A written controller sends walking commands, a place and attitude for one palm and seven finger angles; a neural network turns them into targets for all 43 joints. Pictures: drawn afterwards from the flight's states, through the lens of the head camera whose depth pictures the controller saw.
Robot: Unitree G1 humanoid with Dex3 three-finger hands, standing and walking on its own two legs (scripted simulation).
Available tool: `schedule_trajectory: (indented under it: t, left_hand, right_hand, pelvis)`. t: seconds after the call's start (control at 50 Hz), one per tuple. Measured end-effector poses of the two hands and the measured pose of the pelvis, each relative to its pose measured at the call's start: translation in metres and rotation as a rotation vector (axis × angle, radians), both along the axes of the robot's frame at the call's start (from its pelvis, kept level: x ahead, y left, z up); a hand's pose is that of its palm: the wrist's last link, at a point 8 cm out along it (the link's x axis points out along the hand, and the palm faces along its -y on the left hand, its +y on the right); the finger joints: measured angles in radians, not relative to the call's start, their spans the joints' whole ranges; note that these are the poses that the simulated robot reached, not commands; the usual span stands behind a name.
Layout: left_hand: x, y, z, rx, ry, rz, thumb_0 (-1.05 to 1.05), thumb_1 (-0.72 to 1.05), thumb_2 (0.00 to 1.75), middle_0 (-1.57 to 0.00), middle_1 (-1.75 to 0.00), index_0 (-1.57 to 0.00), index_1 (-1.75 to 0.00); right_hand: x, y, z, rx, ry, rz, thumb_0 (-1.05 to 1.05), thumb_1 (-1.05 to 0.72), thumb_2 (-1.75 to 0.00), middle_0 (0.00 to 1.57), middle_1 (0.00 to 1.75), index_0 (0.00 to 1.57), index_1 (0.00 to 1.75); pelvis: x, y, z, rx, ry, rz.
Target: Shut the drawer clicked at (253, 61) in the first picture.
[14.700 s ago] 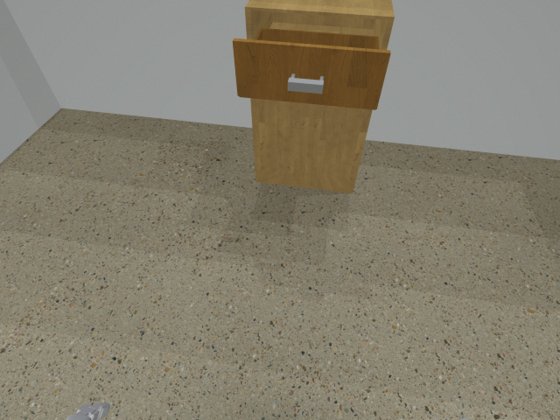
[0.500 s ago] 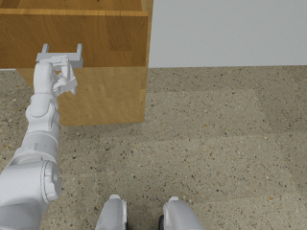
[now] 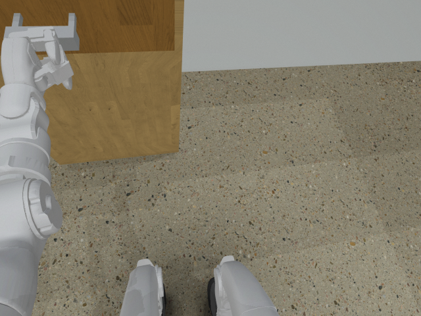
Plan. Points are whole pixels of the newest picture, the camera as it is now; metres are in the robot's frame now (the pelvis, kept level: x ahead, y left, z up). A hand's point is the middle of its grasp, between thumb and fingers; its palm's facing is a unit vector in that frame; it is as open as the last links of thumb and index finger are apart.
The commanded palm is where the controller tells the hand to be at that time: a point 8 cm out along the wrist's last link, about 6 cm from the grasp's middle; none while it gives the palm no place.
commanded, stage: push the drawer shut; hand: left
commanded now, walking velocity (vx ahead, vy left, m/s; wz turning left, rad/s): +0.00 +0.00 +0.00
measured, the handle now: (44, 29) +0.62 +0.24 +0.08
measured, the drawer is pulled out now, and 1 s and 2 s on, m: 0.04 0.00 0.00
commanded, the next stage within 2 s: pull the fist back off the drawer in 0.70 s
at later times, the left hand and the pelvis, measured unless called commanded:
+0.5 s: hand (60, 44) +0.59 +0.21 +0.08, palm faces +0.06 -1.00 -0.05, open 3.2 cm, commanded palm +0.62 +0.22 +0.08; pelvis +0.00 +0.01 -0.01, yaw -1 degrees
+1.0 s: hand (61, 43) +0.59 +0.21 +0.08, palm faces +0.07 -1.00 -0.04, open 3.4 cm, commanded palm +0.62 +0.21 +0.08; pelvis -0.01 +0.01 -0.01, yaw -1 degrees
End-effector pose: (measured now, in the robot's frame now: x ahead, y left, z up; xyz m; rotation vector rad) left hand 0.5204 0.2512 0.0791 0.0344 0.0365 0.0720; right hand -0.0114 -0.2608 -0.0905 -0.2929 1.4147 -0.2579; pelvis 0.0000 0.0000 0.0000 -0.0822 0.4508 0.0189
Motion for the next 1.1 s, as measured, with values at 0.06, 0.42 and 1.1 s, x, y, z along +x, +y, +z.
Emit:
schedule_trajectory:
  t: [0.06,0.42,1.1]
  left_hand:
    - [0.009,0.001,0.0,0.0,0.004,-0.002,0.07,0.79,0.96,-1.4,-1.6,-1.4,-1.6]
    - [0.045,0.011,0.0,0.005,0.014,-0.012,0.05,0.69,0.97,-1.4,-1.6,-1.4,-1.6]
    - [0.045,0.011,0.003,0.007,0.019,0.0,0.09,0.68,0.97,-1.4,-1.6,-1.4,-1.6]
  right_hand:
    - [-0.007,0.002,0.001,-0.004,0.018,-0.009,0.01,-0.91,-0.9,0.2,0.3,0.21,0.3]
    - [-0.039,0.019,0.003,-0.007,0.134,-0.037,0.0,-0.91,-0.9,0.2,0.3,0.21,0.3]
    - [-0.046,0.024,0.005,-0.023,0.094,-0.007,0.0,-0.91,-0.9,0.2,0.3,0.21,0.3]
  pelvis:
    - [0.0,0.001,-0.002,-0.004,0.012,-0.001]
    - [-0.001,0.008,-0.011,-0.027,0.072,-0.001]
    - [-0.013,0.011,-0.014,-0.039,0.078,0.009]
